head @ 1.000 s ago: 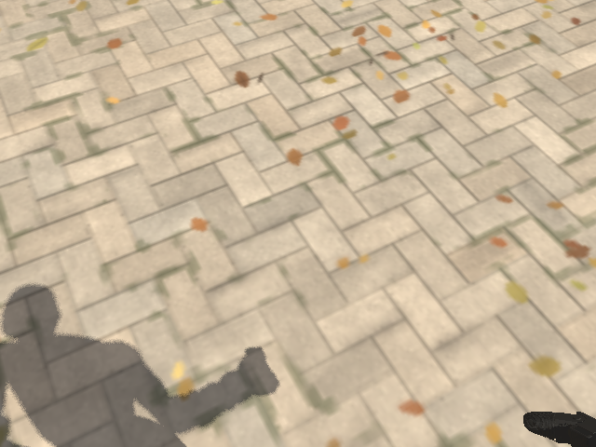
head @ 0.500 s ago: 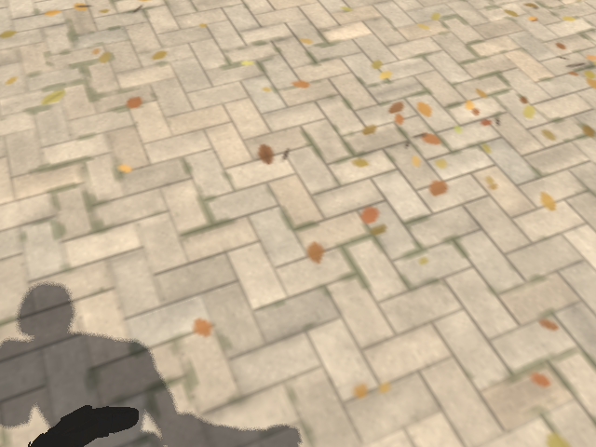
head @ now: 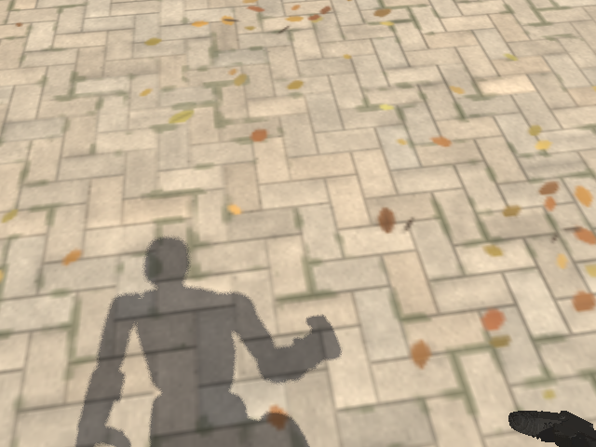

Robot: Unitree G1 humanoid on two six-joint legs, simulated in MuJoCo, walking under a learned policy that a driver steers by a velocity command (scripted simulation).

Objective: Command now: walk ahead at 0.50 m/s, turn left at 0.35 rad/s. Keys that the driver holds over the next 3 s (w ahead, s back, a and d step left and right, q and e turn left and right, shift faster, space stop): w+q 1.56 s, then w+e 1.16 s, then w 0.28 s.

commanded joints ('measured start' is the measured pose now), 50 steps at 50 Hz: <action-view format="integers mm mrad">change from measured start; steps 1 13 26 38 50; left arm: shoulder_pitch -22 -160 -246 -148 -86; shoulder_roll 189 97 144 108 223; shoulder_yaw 47 12 41 44 78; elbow -40 -184 -231 -149 -86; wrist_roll -4 34 19 20 -20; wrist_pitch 7 -33 -65 -48 5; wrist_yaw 14 9 -4 5 21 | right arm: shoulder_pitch -10 177 299 173 2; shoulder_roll -116 -173 -153 -86 -125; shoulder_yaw -41 -69 -68 -49 -64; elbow -79 -23 43 -49 -124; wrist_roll -6 -13 0 0 -4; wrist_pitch -12 -9 26 44 38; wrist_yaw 9 -33 -59 -40 17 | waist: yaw -81 -79 -65 -80 -84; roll -114 38 77 -113 -121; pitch -17 -39 -86 14 7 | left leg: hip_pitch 111 361 404 -144 77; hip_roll -51 99 30 72 -44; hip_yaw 48 -310 -383 -88 96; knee -28 -349 -29 498 71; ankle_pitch -83 81 0 -218 -152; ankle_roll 56 260 109 -47 59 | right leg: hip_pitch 19 -680 -259 -156 27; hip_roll -278 -124 -51 -298 -307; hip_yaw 44 112 133 185 -118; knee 108 744 203 -74 120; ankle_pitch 767 98 269 315 872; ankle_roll -120 66 -24 -189 -98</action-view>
